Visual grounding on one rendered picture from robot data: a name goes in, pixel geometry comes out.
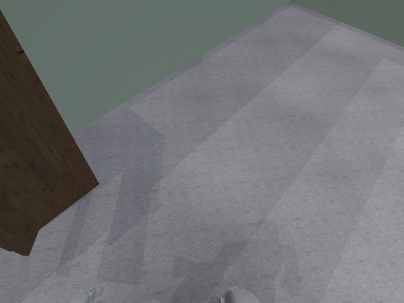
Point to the cupboard door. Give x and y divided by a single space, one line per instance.
33 151

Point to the robot left hand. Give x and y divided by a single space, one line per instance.
87 294

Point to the robot right thigh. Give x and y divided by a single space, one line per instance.
238 296

